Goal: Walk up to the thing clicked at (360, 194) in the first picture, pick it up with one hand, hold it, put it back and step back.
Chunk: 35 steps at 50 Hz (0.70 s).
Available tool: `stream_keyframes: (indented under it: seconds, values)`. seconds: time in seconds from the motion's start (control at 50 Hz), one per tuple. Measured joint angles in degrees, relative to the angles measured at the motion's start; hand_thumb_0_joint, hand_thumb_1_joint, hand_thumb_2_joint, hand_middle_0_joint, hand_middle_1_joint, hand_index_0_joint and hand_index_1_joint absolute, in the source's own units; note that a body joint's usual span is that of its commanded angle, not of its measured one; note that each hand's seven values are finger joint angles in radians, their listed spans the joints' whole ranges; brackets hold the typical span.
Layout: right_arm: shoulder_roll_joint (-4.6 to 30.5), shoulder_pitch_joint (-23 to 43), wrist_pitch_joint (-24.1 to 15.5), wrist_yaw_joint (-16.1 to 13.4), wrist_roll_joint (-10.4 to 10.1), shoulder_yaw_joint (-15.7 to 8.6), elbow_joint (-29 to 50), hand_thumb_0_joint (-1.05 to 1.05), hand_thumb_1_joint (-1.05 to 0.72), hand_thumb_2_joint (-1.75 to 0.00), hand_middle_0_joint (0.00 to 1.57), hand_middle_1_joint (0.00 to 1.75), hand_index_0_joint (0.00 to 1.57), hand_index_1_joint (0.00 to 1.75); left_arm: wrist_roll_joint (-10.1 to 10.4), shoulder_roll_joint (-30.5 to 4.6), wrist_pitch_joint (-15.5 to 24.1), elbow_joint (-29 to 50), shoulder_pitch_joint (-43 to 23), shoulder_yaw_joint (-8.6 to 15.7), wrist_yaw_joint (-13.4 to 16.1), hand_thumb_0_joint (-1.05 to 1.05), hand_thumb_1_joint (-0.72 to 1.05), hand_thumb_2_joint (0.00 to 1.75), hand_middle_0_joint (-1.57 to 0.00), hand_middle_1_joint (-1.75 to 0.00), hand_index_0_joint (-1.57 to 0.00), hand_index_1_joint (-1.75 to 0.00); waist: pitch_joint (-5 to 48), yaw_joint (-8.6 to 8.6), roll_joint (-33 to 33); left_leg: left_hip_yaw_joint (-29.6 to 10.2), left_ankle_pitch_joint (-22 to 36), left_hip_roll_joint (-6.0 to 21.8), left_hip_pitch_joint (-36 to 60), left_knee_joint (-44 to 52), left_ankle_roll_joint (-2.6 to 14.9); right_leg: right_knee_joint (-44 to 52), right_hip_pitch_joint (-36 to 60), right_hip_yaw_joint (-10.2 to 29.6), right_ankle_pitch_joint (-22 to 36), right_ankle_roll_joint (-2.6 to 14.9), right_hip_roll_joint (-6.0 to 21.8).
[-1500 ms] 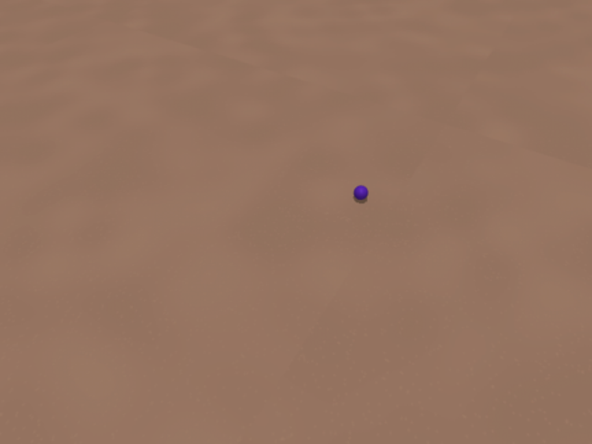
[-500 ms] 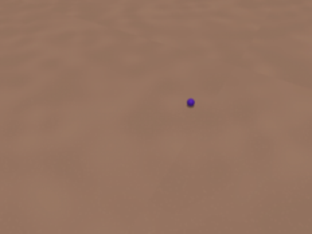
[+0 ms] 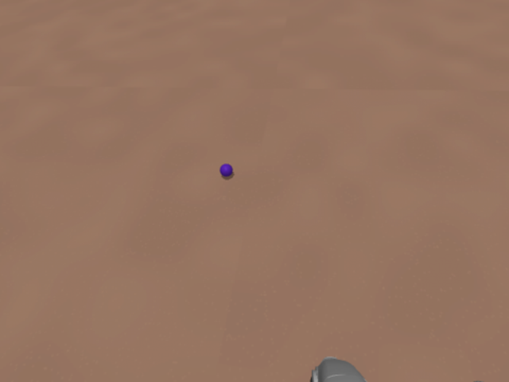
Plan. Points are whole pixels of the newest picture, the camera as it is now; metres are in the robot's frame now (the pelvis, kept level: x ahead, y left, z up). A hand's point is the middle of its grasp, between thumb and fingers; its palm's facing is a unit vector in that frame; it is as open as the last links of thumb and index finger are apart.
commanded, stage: walk up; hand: left
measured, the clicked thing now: (226, 170) +1.21 +0.15 -0.72
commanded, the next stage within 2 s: none
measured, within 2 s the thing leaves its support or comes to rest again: neither
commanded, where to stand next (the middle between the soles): +0.90 +0.46 m, yaw -75 degrees
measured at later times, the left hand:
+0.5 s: hand (84, 256) +0.44 +0.41 -0.15, palm faces -0.37 -0.74 -0.57, open 7.4 cm
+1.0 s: hand (106, 172) +0.67 +0.39 -0.11, palm faces -0.52 -0.62 -0.58, open 7.4 cm
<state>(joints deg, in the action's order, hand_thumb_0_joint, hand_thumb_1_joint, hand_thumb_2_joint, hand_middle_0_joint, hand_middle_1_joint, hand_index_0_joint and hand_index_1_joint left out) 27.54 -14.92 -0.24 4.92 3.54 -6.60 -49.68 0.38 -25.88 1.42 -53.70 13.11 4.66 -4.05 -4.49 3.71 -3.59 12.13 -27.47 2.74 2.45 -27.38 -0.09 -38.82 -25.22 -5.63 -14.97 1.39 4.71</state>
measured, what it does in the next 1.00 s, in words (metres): walks ahead, turning right: right foot, then left foot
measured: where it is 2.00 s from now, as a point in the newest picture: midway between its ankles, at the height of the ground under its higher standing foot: (163, 245)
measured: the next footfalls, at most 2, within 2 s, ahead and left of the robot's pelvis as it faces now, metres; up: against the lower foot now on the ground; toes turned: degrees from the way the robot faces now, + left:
right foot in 0.02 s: +0.15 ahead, -0.13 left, +0.00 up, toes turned -8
left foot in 0.42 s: +0.38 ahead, +0.23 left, +0.00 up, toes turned -17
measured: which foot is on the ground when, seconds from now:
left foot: down 0.00-0.04, up 0.06-0.40, down 0.42-0.80, up 0.82-1.00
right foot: up 0.00-0.00, down 0.02-0.40, up 0.42-0.76, down 0.78-1.00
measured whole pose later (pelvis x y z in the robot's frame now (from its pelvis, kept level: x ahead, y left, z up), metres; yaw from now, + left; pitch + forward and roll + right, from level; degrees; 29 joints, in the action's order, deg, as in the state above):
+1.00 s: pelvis +0.43 +0.20 -0.02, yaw -38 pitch -2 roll -2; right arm 26.7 -12.5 5.1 5.1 3.7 -5.3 -38.0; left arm -0.1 -24.3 4.0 -45.3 19.4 2.3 5.1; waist -5.3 2.2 -8.6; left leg -5.6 -23.5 7.4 -36.4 -68.9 -1.7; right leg -44.5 -22.2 0.7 -20.9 -0.8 1.6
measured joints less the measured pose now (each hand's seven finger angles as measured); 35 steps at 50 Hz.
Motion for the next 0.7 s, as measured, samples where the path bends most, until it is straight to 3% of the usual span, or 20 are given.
stream_keyframes:
  seconds: [0.04,0.1,0.14,0.26,0.36,0.4,0.44,0.48,0.54,0.6,0.7]
  values:
    - [0.25,-0.73,0.64,0.09,0.09,-0.22,0.24,0.0,-0.91,-0.89,0.2,0.3,0.2,0.3,0.03,-0.89,1.4,1.59,-0.55,0.6,0.97,0.01,0.91,0.9,-0.21,-0.3,-0.2,-0.29,-0.53,-0.24,-1.32,-1.13,-5.0,2.49,-3.42,-13.77,1.23,-0.61,1.19,-0.78,2.51,0.28,-1.47]
    - [-0.14,0.31,2.32,0.92,-0.42,0.46,0.19,0.01,-0.91,-0.89,0.2,0.3,0.2,0.3,0.19,0.04,2.06,3.93,-0.38,0.34,3.14,0.0,0.91,0.9,-0.21,-0.3,-0.2,-0.29,-0.95,-1.21,-3.32,-12.1,-4.36,0.17,-14.4,-36.09,1.23,-4.51,2.12,0.01,-1.68,0.43,-3.68]
    - [-0.36,1.81,2.42,1.48,-0.62,1.25,0.76,0.01,-0.91,-0.89,0.2,0.3,0.2,0.3,0.3,1.51,1.92,4.21,0.58,-0.75,4.03,0.0,0.91,0.9,-0.21,-0.3,-0.2,-0.29,-0.93,-1.45,-4.7,-15.33,-1.93,0.15,-21.15,-40.5,0.92,-1.8,5.14,1.21,-1.75,0.23,-4.79]
    - [-0.82,4.02,1.55,3.72,-0.3,2.37,5.95,0.01,-0.91,-0.89,0.2,0.3,0.2,0.3,0.13,4.1,2.59,3.4,3.94,-2.82,4.62,0.0,0.9,0.9,-0.21,-0.3,-0.21,-0.3,-0.3,-2.11,-5.19,-17.42,8.28,4.33,-34.69,-30.67,-0.31,5.59,11.79,8.23,-1.13,-2.56,-4.55]
    - [0.66,2.78,2.25,4.53,0.07,1.26,7.48,0.0,-0.91,-0.89,0.21,0.3,0.21,0.3,-0.8,2.85,2.65,3.31,5.59,-2.48,5.32,0.01,0.9,0.9,-0.22,-0.3,-0.21,-0.3,1.48,-2.16,-3.61,-16.2,13.19,5.42,-35.55,-22.62,-1.01,6.07,13.15,14.54,-4.36,-3.62,-2.58]
    - [1.59,1.22,1.77,4.21,-0.03,0.37,8.2,0.0,-0.91,-0.89,0.21,0.3,0.21,0.3,-1.41,1.03,2.11,3.3,5.7,-1.9,5.85,0.01,0.9,0.9,-0.22,-0.3,-0.21,-0.3,2.1,-1.62,-2.34,-15.01,11.84,4.61,-31.52,-17.62,-0.48,1.66,11.66,16.95,-8.58,-2.91,-1.4]
    - [1.65,0.02,0.6,2.83,0.24,-0.65,8.86,0.0,-0.91,-0.89,0.21,0.3,0.21,0.3,-1.77,-1.67,1.15,2.54,4.7,-0.86,6.99,0.01,0.9,0.9,-0.22,-0.3,-0.21,-0.3,1.8,0.06,0.32,-13.04,10.37,2.86,-31.24,-19.75,-2.08,-11.5,5.89,18.25,-13.5,-0.13,-0.45]
    - [0.22,-0.59,0.62,1.36,-0.48,-0.71,7.48,0.0,-0.91,-0.89,0.2,0.3,0.21,0.3,-1.22,-3.63,0.12,1.09,2.35,-0.17,8.13,0.01,0.9,0.9,-0.21,-0.3,-0.21,-0.3,0.45,1.46,2.63,-10.48,8.06,2.5,-31.11,-22.69,-1.72,-26.43,-0.79,15.86,-14.07,1.92,-2.18]
    - [-1.91,-2.78,2.09,0.63,-0.15,0.12,4.93,0.0,-0.91,-0.89,0.2,0.3,0.2,0.3,-0.07,-4.7,0.63,0.53,0.01,0.1,7.55,0.01,0.91,0.9,-0.21,-0.3,-0.21,-0.29,-0.15,2.95,4.26,-7.8,8.44,2.1,-27.22,-17.94,0.2,-33.71,-6.46,6.68,-8.74,1.46,-2.72]
    - [-2.43,-5.73,2.18,0.6,0.32,0.92,4.12,0.0,-0.91,-0.89,0.2,0.3,0.2,0.3,0.56,-4.14,1.15,1.19,-0.23,-0.14,6.25,0.01,0.91,0.9,-0.21,-0.3,-0.2,-0.29,0.22,3.72,4.03,-4.84,9.52,1.45,-22.73,-11.58,1.88,-27.07,-7.17,0.56,-7.63,0.24,-2.58]
    - [-1.22,-8.69,1.97,0.34,0.57,1.15,5.4,0.0,-0.91,-0.89,0.21,0.3,0.21,0.3,0.44,-2.04,0.81,2.4,0.0,-1.1,5.53,0.0,0.91,0.9,-0.21,-0.3,-0.21,-0.29,-0.13,5.34,1.71,-0.23,7.6,-0.05,-17.28,-7.45,3.06,-11.88,-4.34,-1.34,-7.19,-0.02,-2.34]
